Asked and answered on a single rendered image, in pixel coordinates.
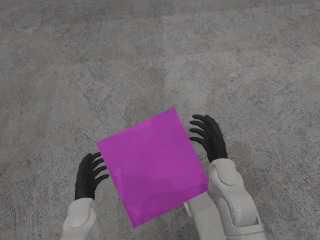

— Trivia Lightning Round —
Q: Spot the carton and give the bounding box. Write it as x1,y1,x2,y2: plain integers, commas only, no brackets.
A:
96,107,209,228

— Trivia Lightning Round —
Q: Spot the right robot thigh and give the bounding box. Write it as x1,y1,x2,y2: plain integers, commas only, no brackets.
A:
184,192,227,240

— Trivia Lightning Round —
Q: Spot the right robot forearm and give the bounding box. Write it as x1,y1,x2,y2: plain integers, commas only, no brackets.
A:
207,158,267,240

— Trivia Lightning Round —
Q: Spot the left robot forearm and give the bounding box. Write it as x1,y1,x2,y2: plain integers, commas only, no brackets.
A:
60,197,102,240

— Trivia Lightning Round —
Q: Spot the robot right hand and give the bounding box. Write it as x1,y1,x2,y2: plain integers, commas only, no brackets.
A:
189,114,228,164

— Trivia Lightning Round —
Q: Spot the robot left hand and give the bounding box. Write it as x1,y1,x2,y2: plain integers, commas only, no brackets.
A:
74,152,110,201

